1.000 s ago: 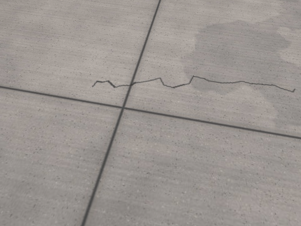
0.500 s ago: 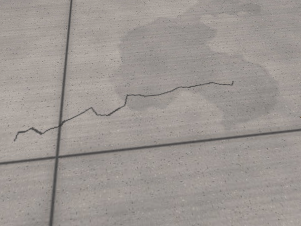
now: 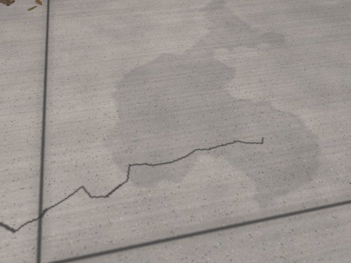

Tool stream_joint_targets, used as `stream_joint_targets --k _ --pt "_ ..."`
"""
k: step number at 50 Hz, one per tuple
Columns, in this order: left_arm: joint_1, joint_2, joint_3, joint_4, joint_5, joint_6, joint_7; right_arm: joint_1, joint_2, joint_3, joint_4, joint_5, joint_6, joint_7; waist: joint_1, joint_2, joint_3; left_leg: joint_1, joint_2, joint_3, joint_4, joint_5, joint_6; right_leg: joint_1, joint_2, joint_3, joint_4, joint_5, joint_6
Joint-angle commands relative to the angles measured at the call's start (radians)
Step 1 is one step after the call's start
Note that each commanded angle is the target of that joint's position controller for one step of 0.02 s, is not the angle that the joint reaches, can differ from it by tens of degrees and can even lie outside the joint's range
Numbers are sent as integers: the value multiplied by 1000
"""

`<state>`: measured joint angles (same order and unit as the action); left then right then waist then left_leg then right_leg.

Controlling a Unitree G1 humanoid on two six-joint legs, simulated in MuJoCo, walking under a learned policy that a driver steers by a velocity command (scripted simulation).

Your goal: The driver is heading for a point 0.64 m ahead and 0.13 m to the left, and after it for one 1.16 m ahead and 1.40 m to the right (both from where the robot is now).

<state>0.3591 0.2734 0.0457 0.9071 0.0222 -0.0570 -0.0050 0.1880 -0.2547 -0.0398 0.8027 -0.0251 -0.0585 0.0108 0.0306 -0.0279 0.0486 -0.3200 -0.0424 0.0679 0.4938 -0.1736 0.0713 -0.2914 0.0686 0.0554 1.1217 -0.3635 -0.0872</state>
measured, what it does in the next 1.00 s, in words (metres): walks ahead, turning left: right foot, then left foot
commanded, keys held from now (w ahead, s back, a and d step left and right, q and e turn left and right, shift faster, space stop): no key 0.22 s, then q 0.28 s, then w+q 0.46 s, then w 0.04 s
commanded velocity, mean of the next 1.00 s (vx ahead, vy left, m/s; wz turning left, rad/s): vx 0.26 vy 0.00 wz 0.31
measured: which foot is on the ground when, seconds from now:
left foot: down 0.00-0.36, up 0.38-0.76, down 0.78-1.00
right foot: up 0.00-0.32, down 0.34-0.78, up 0.80-1.00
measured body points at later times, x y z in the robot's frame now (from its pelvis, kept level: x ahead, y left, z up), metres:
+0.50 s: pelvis +0.15 -0.02 +0.00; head +0.19 -0.03 +0.45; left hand +0.25 +0.24 -0.11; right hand +0.22 -0.28 -0.15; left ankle +0.08 +0.08 -0.66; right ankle +0.23 -0.10 -0.73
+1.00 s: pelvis +0.22 +0.04 +0.02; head +0.22 +0.08 +0.47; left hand +0.26 +0.34 -0.11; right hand +0.29 -0.22 -0.10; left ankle +0.12 +0.08 -0.73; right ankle +0.35 -0.08 -0.67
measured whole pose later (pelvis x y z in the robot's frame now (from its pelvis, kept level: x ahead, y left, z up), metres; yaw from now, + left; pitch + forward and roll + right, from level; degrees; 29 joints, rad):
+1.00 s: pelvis +0.22 +0.04 +0.02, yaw +24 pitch +2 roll -2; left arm 0.13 0.28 0.07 0.81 0.04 -0.01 -0.03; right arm 0.46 -0.23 -0.06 0.92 -0.01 -0.03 0.01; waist -0.05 -0.03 -0.03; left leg -0.04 -0.05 -0.08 0.24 -0.23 0.08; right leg -0.59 -0.05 -0.01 0.88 -0.15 0.03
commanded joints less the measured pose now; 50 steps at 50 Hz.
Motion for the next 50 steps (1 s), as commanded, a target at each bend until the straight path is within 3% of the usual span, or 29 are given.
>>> stream_joint_targets --k 1,3,6,8,12,14,16,17,18,19,20,21,23,25,27,29,32,35,37,38,39,40,41,42,43,45,47,50 --pt "24 65 9 -54 18 7 -15 79 -75 -15 3 8 -20 -3 -8 104 -3 147 271 -324 -314 121 134 -208 -104 18 15 51 20" --pt "35 47 4 -46 18 18 -15 121 -86 -15 33 15 -40 0 7 95 -21 146 266 -234 -290 512 150 -190 -97 -12 -13 59 47" --pt "-39 26 -7 -64 12 21 -12 136 -96 -12 63 16 -41 2 9 107 -31 166 223 -114 -267 770 135 -211 -103 -58 -159 143 76" --pt "-103 5 -19 -74 6 22 -12 137 -88 -5 77 16 -31 0 -6 130 -40 158 183 -56 -252 801 108 -162 -96 -91 -300 217 83" --pt "-180 9 -26 -74 0 22 3 201 -92 -3 121 17 -15 -9 -50 132 -62 222 199 -77 -195 778 93 -97 -74 -104 -453 292 74" --pt "-182 22 -23 -70 2 16 15 199 -97 -4 133 18 -5 -15 -47 131 -47 241 217 -129 -140 746 94 -75 -65 -88 -515 258 60" --pt "-117 41 -14 -46 4 2 28 166 -115 -12 129 25 5 -22 -8 107 -41 236 203 -176 -39 645 69 20 -59 -75 -669 315 39" --pt "-61 83 -3 -31 12 -12 37 167 -112 -14 120 30 3 -23 9 51 -76 182 164 -175 56 528 38 150 -124 -24 -726 540 24" --pt "5 161 14 -34 22 -21 45 200 -70 -4 85 36 -1 -26 -1 -80 -181 61 97 -132 229 148 6 344 -338 131 -653 1012 -30" --pt "11 187 29 -39 -10 1 40 291 -16 1 100 51 20 -36 -1 -233 -290 -61 -41 -51 461 -447 -12 429 -509 283 -652 1220 -197" --pt "3 144 22 -55 -27 15 36 255 -92 -22 112 29 44 -42 11 -115 -276 -114 -30 -80 619 -525 -18 374 -501 272 -691 1065 -231" --pt "-55 105 13 -69 -23 22 40 204 -95 -32 103 11 57 -38 -6 -63 -193 -149 -1 -95 677 -463 -27 283 -457 211 -740 887 -214" --pt "-159 56 -1 -91 -10 34 59 155 -71 -37 90 2 80 -27 -48 -67 -80 -144 51 -102 650 -346 -58 119 -379 99 -829 629 -158" --pt "-180 54 0 -96 1 40 66 176 -53 -39 93 -1 102 -21 -63 -83 -81 -102 43 -70 641 -294 -85 55 -339 18 -846 548 -146" --pt "-167 67 8 -93 3 36 58 175 -44 -38 84 -2 114 -10 -60 -93 -103 -96 63 -55 556 -261 -82 45 -337 10 -905 191 -137" --pt "-169 99 20 -94 0 31 50 115 -51 -37 49 -9 122 11 -46 -125 -84 -109 79 -38 462 -242 -72 37 -358 35 -973 -64 -129" --pt "-184 143 38 -102 2 26 35 78 -59 -36 17 -7 120 40 -46 -106 -88 -28 75 -8 318 -242 -40 6 -375 2 -1003 -182 -104" --pt "-188 174 55 -108 5 31 25 99 -78 -41 11 4 112 55 -53 -96 -90 73 51 39 204 -265 4 -28 -390 -33 -1004 -262 -75" --pt "-221 178 62 -116 1 45 19 181 -60 -37 37 8 103 56 -99 -60 -68 195 31 73 53 -213 37 -93 -371 -91 -942 -321 -37" --pt "-247 149 58 -121 5 55 17 268 -63 -40 78 7 95 51 -132 -4 -37 285 12 54 -42 -232 61 -173 -323 -154 -817 -344 1" --pt "-261 87 44 -131 11 63 6 357 -103 -52 113 3 83 36 -166 198 -3 344 126 -159 -221 -430 100 -297 -227 -259 -510 -343 43" --pt "-275 -20 13 -167 13 68 0 336 -188 -58 72 -2 72 22 -136 330 49 346 379 -622 -353 -695 171 -535 -90 -246 -233 -260 96" --pt "-376 39 21 -223 23 56 -4 268 -212 -66 49 -4 75 -5 -131 227 121 214 406 -741 -473 -776 225 -603 -97 -84 -195 -94 105" --pt "-357 91 32 -217 9 39 -16 200 -203 -64 36 0 70 -22 -79 191 144 172 368 -660 -478 -675 203 -562 -131 -52 -194 31 111" --pt "-302 115 40 -184 9 26 -24 163 -192 -61 28 10 56 -20 -48 168 119 196 308 -562 -460 -504 173 -512 -133 -47 -221 105 117" --pt "-249 113 43 -140 28 22 -27 167 -158 -55 29 18 28 -13 -44 123 46 265 227 -425 -409 -229 141 -448 -122 -65 -212 192 120" --pt "-271 80 36 -151 25 29 -28 231 -140 -52 53 25 8 -6 -55 106 9 320 211 -393 -373 -92 141 -456 -114 -66 -211 222 119" --pt "-341 60 26 -175 19 33 -28 298 -132 -53 75 20 -2 -7 -86 127 18 361 209 -375 -360 -1 150 -491 -119 -76 -271 254 130"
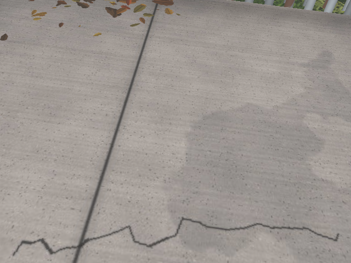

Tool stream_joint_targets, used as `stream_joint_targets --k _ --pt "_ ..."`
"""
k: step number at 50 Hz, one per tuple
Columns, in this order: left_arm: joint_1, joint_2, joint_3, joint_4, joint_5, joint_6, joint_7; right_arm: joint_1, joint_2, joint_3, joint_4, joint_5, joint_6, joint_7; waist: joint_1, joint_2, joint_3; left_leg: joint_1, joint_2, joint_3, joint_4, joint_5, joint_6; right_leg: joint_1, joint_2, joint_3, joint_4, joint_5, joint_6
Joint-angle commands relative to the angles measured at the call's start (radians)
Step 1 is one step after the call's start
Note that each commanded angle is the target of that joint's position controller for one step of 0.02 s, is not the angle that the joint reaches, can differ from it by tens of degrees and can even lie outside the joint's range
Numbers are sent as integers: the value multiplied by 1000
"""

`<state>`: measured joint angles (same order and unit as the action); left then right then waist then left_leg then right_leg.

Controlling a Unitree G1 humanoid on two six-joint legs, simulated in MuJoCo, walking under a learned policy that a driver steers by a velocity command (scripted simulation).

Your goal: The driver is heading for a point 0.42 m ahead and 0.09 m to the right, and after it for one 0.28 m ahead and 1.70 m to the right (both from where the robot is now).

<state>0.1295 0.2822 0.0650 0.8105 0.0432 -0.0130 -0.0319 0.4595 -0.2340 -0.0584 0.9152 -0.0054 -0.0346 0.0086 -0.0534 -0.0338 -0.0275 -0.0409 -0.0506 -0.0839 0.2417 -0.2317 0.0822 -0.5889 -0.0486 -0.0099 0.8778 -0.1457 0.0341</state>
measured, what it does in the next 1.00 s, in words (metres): walks ahead, turning right: right foot, then left foot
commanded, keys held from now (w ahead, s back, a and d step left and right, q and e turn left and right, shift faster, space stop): w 0.04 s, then w+e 0.28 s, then e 0.68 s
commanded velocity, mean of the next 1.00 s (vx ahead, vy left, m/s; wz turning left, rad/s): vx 0.26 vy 0.00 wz -0.32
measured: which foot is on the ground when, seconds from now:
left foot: down 0.00-0.26, up 0.28-0.74, down 0.76-1.00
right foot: up 0.00-0.22, down 0.24-0.76, up 0.78-1.00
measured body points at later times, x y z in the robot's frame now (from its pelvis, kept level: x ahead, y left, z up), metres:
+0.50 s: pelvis +0.25 -0.05 -0.01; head +0.30 -0.07 +0.44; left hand +0.31 +0.22 -0.14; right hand +0.36 -0.32 -0.13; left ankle +0.32 +0.10 -0.68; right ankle +0.26 -0.11 -0.75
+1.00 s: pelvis +0.37 -0.02 -0.01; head +0.42 -0.02 +0.44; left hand +0.59 +0.19 -0.14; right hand +0.38 -0.33 -0.11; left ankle +0.47 +0.03 -0.75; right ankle +0.28 -0.12 -0.67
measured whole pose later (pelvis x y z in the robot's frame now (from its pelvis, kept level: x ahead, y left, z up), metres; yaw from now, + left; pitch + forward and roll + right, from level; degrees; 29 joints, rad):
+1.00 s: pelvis +0.37 -0.02 -0.01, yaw -26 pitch -1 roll -1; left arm 0.19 0.33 0.09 0.79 0.01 0.08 -0.02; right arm 0.17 -0.26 -0.02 0.75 -0.03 0.00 -0.04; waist 0.00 -0.04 0.09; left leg -0.29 0.02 0.08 0.43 -0.13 0.05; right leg -0.44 0.06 0.05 1.11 -0.45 0.04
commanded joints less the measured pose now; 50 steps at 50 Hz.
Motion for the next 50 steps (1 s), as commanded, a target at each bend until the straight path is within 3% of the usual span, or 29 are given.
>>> stream_joint_targets --k 1,5,8,10,11,12,13,14,15,16,17,18,19,21,24,29,33,35,37,38,39,40,41,42,43,44,45,47,50 --pt "-139 46 3 -87 -3 -12 -2 44 -143 -32 -30 -2 -27 -7 -15 137 102 89 215 -213 -103 93 137 -191 -2 -16 -63 48 10" --pt "-236 32 -11 -119 -11 -23 -15 89 -143 -26 -4 -11 -34 -17 -55 151 123 129 223 -148 -69 309 122 -140 8 -59 -204 65 -16" --pt "-239 44 -14 -136 -17 -28 -17 78 -156 -25 9 -19 -39 -24 -39 162 142 146 257 -110 -55 451 101 -60 18 -80 -280 24 -78" --pt "-120 61 -5 -103 -22 -31 -6 28 -170 -25 8 -22 -44 -28 28 162 102 125 254 -49 38 747 67 132 68 -98 -321 -14 -128" --pt "1 81 6 -64 -25 -33 5 15 -182 -28 12 -25 -43 -28 82 147 36 130 239 -14 179 912 54 266 110 -110 -336 -34 -153" --pt "171 96 17 -6 -22 -40 15 -1 -184 -27 11 -24 -41 -28 159 110 -51 74 203 35 383 921 36 464 123 -105 -382 -6 -179" --pt "332 155 34 26 -2 -46 26 13 -153 -16 -8 -22 -43 -29 210 19 -156 -115 161 71 671 626 20 699 -60 128 -408 -173 -225" --pt "369 262 58 43 4 -44 22 96 -61 0 -31 2 -49 -14 142 -257 -225 -470 -53 106 1034 -131 -32 898 -311 710 -558 -260 -379" --pt "261 197 46 38 -36 -35 10 19 -139 -11 -41 -30 -55 -15 112 -125 -146 -583 -4 -9 1107 -196 -7 821 -288 813 -647 -296 -366" --pt "170 152 37 14 -40 -34 8 -67 -152 -14 -62 -25 -62 -9 89 -50 -23 -605 53 -6 1092 -106 -4 689 -266 631 -634 -232 -353" --pt "135 108 25 11 -33 -39 8 -120 -140 -7 -74 -23 -71 -6 78 26 34 -578 83 8 1042 -54 -12 581 -223 510 -638 10 -340" --pt "131 96 20 17 -33 -45 13 -139 -129 -6 -83 -27 -65 -7 56 37 63 -541 100 13 1004 -55 -27 509 -183 419 -626 245 -327" --pt "132 82 14 30 -38 -51 17 -128 -120 -3 -89 -34 -50 -7 30 25 51 -489 110 18 969 -68 -49 463 -148 338 -618 448 -314" --pt "165 93 14 45 -44 -65 18 -119 -96 3 -98 -36 -24 -9 12 9 19 -452 98 36 906 -92 -86 440 -123 256 -592 730 -312" --pt "184 125 22 46 -42 -55 23 -181 -84 9 -127 -32 -1 -11 14 -8 7 -468 80 72 782 -37 -125 410 -77 201 -576 817 -296" --pt "247 126 26 44 -44 -19 37 -343 -89 20 -184 -19 15 -15 77 -45 -18 -477 55 76 595 109 -130 454 -42 231 -518 749 -215" --pt "263 137 36 30 -31 8 50 -410 -111 22 -210 -10 10 -24 105 -53 1 -486 32 45 487 62 -119 526 -60 323 -448 699 -213" --pt "227 148 43 10 -25 16 54 -373 -129 19 -203 -5 0 -31 85 -63 11 -416 20 21 387 21 -100 524 -59 380 -402 654 -199" --pt "149 156 47 -17 -36 15 52 -269 -147 14 -180 -11 -18 -42 17 -56 8 -223 19 13 168 123 -70 455 -3 404 -307 543 -148" --pt "146 117 35 -46 -52 6 48 -198 -202 1 -176 -25 -30 -54 -1 47 -68 -37 177 -106 122 324 -27 373 51 355 -143 373 -105" --pt "274 43 22 -60 -69 9 53 -224 -291 -14 -203 -18 -15 -61 74 278 -158 147 465 -387 155 796 109 183 220 169 98 -356 -63" --pt "332 122 38 -28 -35 30 64 -189 -236 -10 -195 7 6 -53 70 246 -221 105 534 -480 170 875 209 141 207 92 267 -580 -58" --pt "295 145 47 -12 -19 43 62 -217 -171 8 -210 5 15 -50 76 126 -141 39 472 -379 153 772 199 122 164 110 342 -505 -48" --pt "241 136 48 -13 -18 53 52 -271 -131 19 -219 1 21 -52 80 85 -71 -37 396 -258 123 630 161 117 136 103 346 -430 -33" --pt "211 125 47 -24 -22 66 41 -312 -125 23 -229 -8 28 -56 90 119 -36 -81 338 -177 90 497 121 117 114 96 330 -377 -18" --pt "200 118 45 -32 -23 77 28 -323 -137 20 -230 -14 30 -59 90 173 -16 -116 299 -117 74 458 110 124 107 82 329 -336 -2" --pt "203 112 41 -31 -29 84 21 -321 -145 16 -229 -21 30 -57 88 189 -16 -134 277 -73 71 458 108 139 114 66 332 -311 8" --pt "181 109 38 -45 -37 90 13 -299 -152 11 -224 -24 26 -53 79 181 -34 -120 286 -38 66 438 121 140 114 54 295 -297 17" --pt "130 101 29 -69 -29 100 7 -273 -168 1 -215 -24 28 -50 61 182 -28 -110 315 -22 42 290 138 132 86 37 196 -290 15"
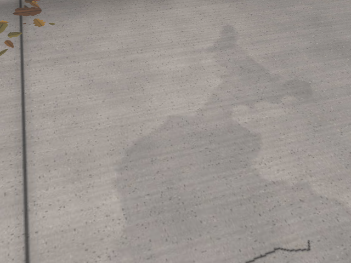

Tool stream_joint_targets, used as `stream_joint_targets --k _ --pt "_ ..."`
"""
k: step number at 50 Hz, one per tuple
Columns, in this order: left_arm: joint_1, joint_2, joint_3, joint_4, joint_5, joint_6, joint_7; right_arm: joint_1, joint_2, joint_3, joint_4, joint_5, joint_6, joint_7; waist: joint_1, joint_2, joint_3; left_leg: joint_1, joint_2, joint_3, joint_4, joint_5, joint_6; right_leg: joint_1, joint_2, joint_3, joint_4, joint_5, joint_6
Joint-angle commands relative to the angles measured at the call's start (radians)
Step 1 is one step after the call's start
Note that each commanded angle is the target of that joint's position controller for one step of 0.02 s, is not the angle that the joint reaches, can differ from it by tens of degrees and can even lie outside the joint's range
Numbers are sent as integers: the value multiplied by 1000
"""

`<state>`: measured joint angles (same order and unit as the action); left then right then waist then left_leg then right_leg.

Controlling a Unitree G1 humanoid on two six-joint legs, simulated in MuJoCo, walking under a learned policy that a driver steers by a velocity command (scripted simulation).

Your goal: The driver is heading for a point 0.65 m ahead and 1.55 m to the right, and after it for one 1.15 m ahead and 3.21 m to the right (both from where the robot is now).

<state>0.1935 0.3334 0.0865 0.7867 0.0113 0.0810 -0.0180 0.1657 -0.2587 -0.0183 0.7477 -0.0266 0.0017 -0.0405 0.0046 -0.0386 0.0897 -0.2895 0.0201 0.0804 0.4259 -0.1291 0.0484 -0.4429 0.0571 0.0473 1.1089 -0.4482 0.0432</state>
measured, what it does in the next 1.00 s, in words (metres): walks ahead, turning right: right foot, then left foot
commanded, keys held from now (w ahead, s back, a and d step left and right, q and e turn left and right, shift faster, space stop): e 0.50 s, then w+e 0.40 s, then w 0.10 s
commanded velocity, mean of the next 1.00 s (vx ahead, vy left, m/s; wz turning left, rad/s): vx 0.15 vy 0.00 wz -0.58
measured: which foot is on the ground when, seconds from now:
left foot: down 0.00-0.22, up 0.24-0.68, down 0.70-1.00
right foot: up 0.00-0.20, down 0.22-0.70, up 0.72-1.00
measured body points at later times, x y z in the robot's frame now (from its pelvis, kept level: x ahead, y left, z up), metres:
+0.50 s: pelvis -0.01 -0.04 +0.00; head +0.01 -0.07 +0.45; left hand +0.17 +0.21 -0.09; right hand +0.02 -0.34 -0.12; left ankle +0.03 +0.10 -0.68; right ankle -0.03 -0.11 -0.74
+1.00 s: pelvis +0.09 -0.06 +0.00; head +0.12 -0.06 +0.45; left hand +0.37 +0.07 -0.11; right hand -0.05 -0.30 -0.11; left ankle +0.05 +0.08 -0.74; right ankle +0.09 -0.24 -0.67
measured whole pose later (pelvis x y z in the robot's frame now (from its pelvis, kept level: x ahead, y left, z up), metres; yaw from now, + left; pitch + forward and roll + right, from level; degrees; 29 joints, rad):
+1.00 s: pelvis +0.09 -0.06 +0.00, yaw -34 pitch +1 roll +0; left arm 0.17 0.32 0.07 0.73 0.04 0.02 -0.08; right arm 0.40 -0.26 -0.04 0.82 -0.03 -0.07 0.00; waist -0.05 -0.06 0.01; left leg 0.05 -0.01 0.10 0.23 -0.30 0.03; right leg -0.65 0.01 0.08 0.97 -0.17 -0.01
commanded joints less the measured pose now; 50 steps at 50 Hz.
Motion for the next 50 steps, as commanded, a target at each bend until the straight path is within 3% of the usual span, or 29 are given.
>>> stream_joint_targets --k 1,7,9,10,11,12,13,14,15,17,20,25,27,29,32,34,35,36,37,38,39,41,45,50 --pt "49 46 4 -53 3 8 -11 23 -148 -42 -46 -4 -6 1 -2 191 -141 130 250 -179 -150 129 172 -4 -31 -28 -78 14 2" --pt "1 40 -12 -96 -6 1 -28 24 -197 -66 -43 -11 10 22 -17 217 -141 71 280 -115 -121 1 146 157 -45 -105 -354 -4 -51" --pt "50 33 -14 -89 -6 -11 -29 17 -212 -73 -41 1 20 24 18 189 -148 30 277 -70 -45 21 100 266 -31 -129 -534 85 -82" --pt "83 45 -10 -77 -1 -20 -22 42 -204 -75 -30 3 24 25 31 132 -141 -32 259 -28 35 -17 42 342 -27 -90 -656 150 -100" --pt "87 109 3 -82 12 -32 -8 86 -154 -68 -29 1 31 34 24 -95 -96 -161 166 74 258 -208 -42 368 -188 181 -862 110 -137" --pt "73 269 39 -117 11 -33 -4 26 -100 -51 -109 2 40 21 23 -290 -26 -375 -23 61 412 -497 -104 290 -442 544 -901 345 -270" --pt "116 238 45 -101 24 -32 7 -52 -138 -55 -114 -5 51 10 74 -159 -31 -337 7 -80 574 -467 -94 236 -425 483 -879 379 -330" --pt "58 178 26 -103 15 -33 15 -28 -134 -57 -102 12 55 15 21 -113 -27 -317 17 -112 607 -373 -86 213 -350 380 -865 354 -309" --pt "-14 139 15 -112 9 -32 18 7 -141 -62 -80 22 48 21 -19 -91 -18 -295 22 -121 592 -284 -79 208 -272 302 -858 331 -264" --pt "-44 101 5 -126 -2 -39 22 55 -159 -71 -50 -4 40 29 -27 -112 -77 -279 3 -102 633 -224 -80 280 -208 243 -817 500 -250" --pt "27 109 10 -112 -10 -47 15 34 -134 -66 -63 4 44 33 -4 -56 -119 -300 -5 -110 615 -230 -94 367 -217 269 -784 606 -266" --pt "96 131 21 -102 0 -46 19 -25 -127 -58 -95 10 48 23 39 -84 -112 -301 -19 -126 469 -270 -95 411 -227 365 -761 566 -289" --pt "119 141 27 -99 6 -44 15 -36 -129 -55 -104 3 42 29 51 -79 -133 -257 -31 -123 410 -289 -87 385 -211 420 -800 264 -302" --pt "109 143 29 -102 15 -43 6 -61 -130 -52 -115 1 32 35 56 -94 -101 -216 -48 -123 341 -310 -75 328 -193 482 -840 0 -308" --pt "74 150 35 -106 19 -49 -4 -32 -125 -46 -115 10 8 30 21 -87 -77 -61 -79 -129 198 -329 -46 219 -171 537 -837 -75 -294" --pt "-14 132 32 -123 6 -53 1 106 -106 -43 -72 16 -12 12 -88 -40 -66 247 -78 -122 -69 -174 -16 12 -81 481 -760 -127 -218" --pt "-20 77 19 -136 -1 -63 8 184 -178 -60 -53 9 -23 -4 -117 81 -83 437 60 -253 -151 -275 6 -170 2 370 -595 -210 -148" --pt "-6 -6 -6 -167 -12 -74 10 228 -294 -80 -64 -3 -26 -10 -119 283 -145 498 350 -642 -291 -637 77 -293 142 149 -291 -198 -102" --pt "-51 80 8 -168 29 -80 12 169 -305 -88 -52 -18 -26 -7 -81 160 -11 321 387 -721 -320 -698 121 -354 65 138 -168 -60 -99" --pt "-36 101 16 -156 33 -83 1 125 -235 -72 -56 -10 -29 0 -38 121 36 260 347 -645 -308 -664 125 -334 15 143 -122 16 -98" --pt "7 96 17 -127 28 -84 -15 78 -182 -58 -62 0 -36 7 -8 127 47 247 283 -531 -313 -566 100 -312 -1 125 -100 78 -85" --pt "43 83 14 -95 30 -77 -41 79 -148 -48 -62 3 -50 12 -9 180 20 251 209 -351 -314 -352 83 -292 -17 74 -21 164 -65" --pt "-54 46 -1 -129 26 -74 -60 187 -144 -53 -14 2 -76 33 -51 135 11 313 204 -202 -297 -79 92 -370 -50 46 0 251 -49" --pt "-177 -1 -29 -164 32 -86 -65 246 -132 -47 42 3 -89 46 -74 146 28 308 187 -84 -280 204 100 -305 -44 -13 -259 310 -52"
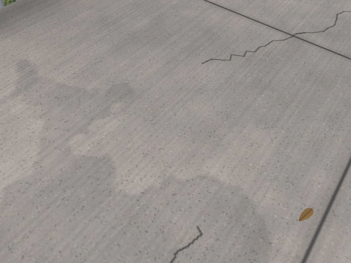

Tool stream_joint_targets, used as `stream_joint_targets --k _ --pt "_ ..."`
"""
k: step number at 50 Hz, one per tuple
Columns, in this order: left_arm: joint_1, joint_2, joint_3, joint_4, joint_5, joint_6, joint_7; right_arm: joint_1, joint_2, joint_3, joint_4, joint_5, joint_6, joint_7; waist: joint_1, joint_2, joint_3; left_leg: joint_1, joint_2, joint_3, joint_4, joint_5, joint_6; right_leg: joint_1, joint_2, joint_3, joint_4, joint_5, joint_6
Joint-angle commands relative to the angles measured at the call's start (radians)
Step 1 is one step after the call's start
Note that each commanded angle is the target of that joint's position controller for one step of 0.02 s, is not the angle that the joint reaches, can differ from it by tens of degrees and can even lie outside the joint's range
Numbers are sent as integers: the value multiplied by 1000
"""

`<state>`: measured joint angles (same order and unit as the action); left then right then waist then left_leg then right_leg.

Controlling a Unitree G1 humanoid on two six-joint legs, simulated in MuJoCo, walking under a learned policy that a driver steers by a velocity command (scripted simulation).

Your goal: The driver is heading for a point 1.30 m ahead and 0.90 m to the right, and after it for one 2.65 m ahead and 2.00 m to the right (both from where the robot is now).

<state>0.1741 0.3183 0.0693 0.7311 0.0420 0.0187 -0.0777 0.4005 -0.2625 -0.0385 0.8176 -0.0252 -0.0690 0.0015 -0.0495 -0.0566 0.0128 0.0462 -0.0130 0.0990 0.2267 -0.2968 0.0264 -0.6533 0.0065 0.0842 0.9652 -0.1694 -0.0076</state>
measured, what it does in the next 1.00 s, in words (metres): walks ahead, turning right: right foot, then left foot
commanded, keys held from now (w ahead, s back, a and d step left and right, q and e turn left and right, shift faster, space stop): w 0.40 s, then w+e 0.60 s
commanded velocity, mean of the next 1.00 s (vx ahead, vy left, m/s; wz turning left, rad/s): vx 0.48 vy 0.00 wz -0.32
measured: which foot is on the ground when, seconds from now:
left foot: down 0.00-0.18, up 0.20-0.66, down 0.68-1.00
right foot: up 0.00-0.14, down 0.16-0.70, up 0.72-1.00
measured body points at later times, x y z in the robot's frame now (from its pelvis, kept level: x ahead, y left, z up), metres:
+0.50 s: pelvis +0.27 -0.06 +0.00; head +0.29 -0.07 +0.45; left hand +0.27 +0.21 -0.13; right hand +0.38 -0.32 -0.12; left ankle +0.42 +0.09 -0.68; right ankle +0.19 -0.11 -0.74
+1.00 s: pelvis +0.55 -0.06 +0.00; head +0.58 -0.06 +0.45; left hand +0.75 +0.15 -0.12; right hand +0.47 -0.32 -0.13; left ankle +0.53 +0.03 -0.74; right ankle +0.59 -0.22 -0.67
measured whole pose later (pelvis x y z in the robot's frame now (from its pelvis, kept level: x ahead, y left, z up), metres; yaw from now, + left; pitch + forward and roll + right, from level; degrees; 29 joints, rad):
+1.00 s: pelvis +0.55 -0.06 +0.00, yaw -20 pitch +0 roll +1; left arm 0.17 0.28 0.06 0.84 0.03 0.00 -0.05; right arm 0.37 -0.24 -0.05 0.90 -0.02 -0.09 0.00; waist -0.02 -0.04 0.05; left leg -0.06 -0.01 0.21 0.28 -0.23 0.04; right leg -0.65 -0.07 0.01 0.99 -0.12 -0.06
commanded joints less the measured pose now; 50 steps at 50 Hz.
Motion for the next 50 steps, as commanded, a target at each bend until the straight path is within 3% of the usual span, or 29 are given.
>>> stream_joint_targets --k 1,4,6,7,8,9,10,11,12,13,15,17,19,22,26,30,32,33,34,35,36,37,38,39,41,45,50 --pt "-192 5 -19 -120 3 -26 -9 20 -132 -26 -17 4 -18 4 -25 171 108 -39 223 -82 -84 401 122 -54 2 -92 -184 31 -9" --pt "-231 -4 -33 -134 6 -29 -7 68 -152 -26 34 10 -11 -1 -24 183 105 -23 253 -61 -53 576 122 87 12 -176 -337 -16 -58" --pt "-122 22 -23 -101 7 -38 12 71 -180 -28 61 11 -4 -5 46 194 30 6 262 -33 122 976 110 265 72 -209 -392 -72 -109" --pt "34 42 -13 -49 10 -50 25 65 -185 -25 70 17 2 -8 124 176 -60 -24 242 1 303 1045 91 457 98 -209 -466 -29 -138" --pt "193 88 5 5 23 -59 41 59 -168 -17 61 22 1 -9 191 153 -164 -180 217 18 517 861 73 718 27 -129 -476 -26 -164" --pt "314 201 34 20 35 -60 60 82 -57 12 -6 43 -4 9 202 -83 -330 -526 97 44 895 249 26 1043 -308 328 -521 -211 -266" --pt "317 215 38 24 -6 -55 64 73 -116 -11 -4 28 -2 6 186 -96 -399 -631 -6 -89 1087 -211 29 1028 -433 650 -642 -66 -314" --pt "230 184 31 34 -23 -55 69 -17 -151 -25 -22 21 1 5 153 -14 -227 -699 54 -154 1108 -123 40 905 -368 464 -638 17 -285" --pt "170 122 15 37 -23 -61 70 -44 -116 -12 -29 24 -8 10 117 2 -107 -690 85 -145 1047 -59 44 756 -324 330 -667 111 -263" --pt "122 75 1 40 -20 -69 69 -36 -100 -11 -15 19 -5 15 77 19 -44 -655 114 -134 971 -28 43 658 -266 236 -700 150 -224" --pt "87 34 -15 51 -25 -83 68 26 -76 -7 20 -8 25 25 23 -16 -12 -560 129 -121 904 -1 23 533 -200 127 -756 188 -196" --pt "116 40 -14 74 -31 -100 67 15 -65 -10 21 -12 40 37 13 -15 -1 -569 127 -99 878 30 10 510 -184 96 -800 224 -210" --pt "144 50 -10 98 -36 -107 67 -66 -62 -11 -2 -14 45 41 21 -14 41 -643 141 -87 827 101 -7 509 -175 70 -846 207 -215" --pt "206 34 -16 135 -41 -107 67 -218 -60 -11 -53 -16 42 40 51 1 86 -725 145 -71 688 210 -32 537 -154 53 -859 259 -214" --pt "276 57 -12 174 -39 -107 74 -365 -39 3 -100 -11 35 41 89 1 87 -699 99 -54 488 311 -40 593 -150 61 -821 350 -205" --pt "311 82 -8 199 -29 -99 90 -447 -64 2 -140 -5 26 34 99 3 88 -664 63 -69 382 273 -11 697 -190 118 -756 458 -200" --pt "276 103 -2 196 -25 -96 96 -371 -86 -5 -124 -3 15 25 53 -6 59 -526 30 -68 327 190 16 702 -188 120 -672 602 -172" --pt "261 115 2 194 -21 -96 94 -274 -109 -16 -94 -2 8 15 13 -7 6 -386 -3 -56 302 143 33 686 -166 110 -560 711 -156" --pt "245 112 1 191 -24 -97 88 -113 -137 -29 -47 -6 -4 1 -60 28 -87 -162 10 -65 246 173 58 615 -113 72 -362 674 -136" --pt "252 61 -11 158 -33 -103 82 52 -217 -49 -31 -31 -12 -18 -108 120 -234 94 232 -284 229 24 100 444 -46 33 -75 371 -121" --pt "374 -39 -26 136 -66 -97 84 41 -304 -69 -41 -45 -5 -15 -33 356 -338 289 490 -740 116 -35 204 126 120 -41 222 -345 -88" --pt "334 65 -5 156 -31 -86 90 -31 -215 -54 -53 -16 6 -8 -12 218 -256 180 451 -780 65 -93 198 56 53 20 310 -324 -102" --pt "273 67 3 153 -29 -81 84 -114 -134 -34 -62 -8 5 -7 16 135 -114 40 416 -602 50 -79 177 47 7 17 301 -230 -100" --pt "235 40 -2 149 -30 -77 77 -152 -92 -24 -60 -8 0 -4 27 98 -47 -61 367 -467 17 17 156 69 -28 5 264 -171 -94" --pt "220 18 -1 147 -12 -53 61 -157 -63 -16 -38 -4 -11 -8 56 150 -1 -166 300 -294 -25 145 119 117 -61 -13 219 -137 -76" --pt "128 -17 -5 105 -8 -22 36 -104 -75 -24 0 12 -43 -1 66 144 24 -176 293 -138 -72 306 125 45 -81 -36 181 -49 -58" --pt "-63 -40 -22 31 -10 -29 12 -64 -74 -25 33 7 -42 -3 43 136 66 -158 248 30 -83 392 113 6 -83 -98 -87 139 -40"
Keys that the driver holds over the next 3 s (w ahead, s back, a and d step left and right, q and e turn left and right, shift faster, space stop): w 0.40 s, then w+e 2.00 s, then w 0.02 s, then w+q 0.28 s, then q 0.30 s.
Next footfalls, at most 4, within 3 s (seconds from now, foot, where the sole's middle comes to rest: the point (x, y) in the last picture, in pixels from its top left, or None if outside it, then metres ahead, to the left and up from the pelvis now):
0.16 right None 0.23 -0.12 -0.78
0.68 left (158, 242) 0.57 0.03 -0.78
1.22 right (224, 197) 0.76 -0.26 -0.78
1.78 left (230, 133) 1.12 -0.34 -0.78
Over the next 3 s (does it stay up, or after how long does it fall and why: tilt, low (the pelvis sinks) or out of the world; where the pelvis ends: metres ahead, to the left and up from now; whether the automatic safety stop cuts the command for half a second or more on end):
stays up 1.23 -0.84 -0.01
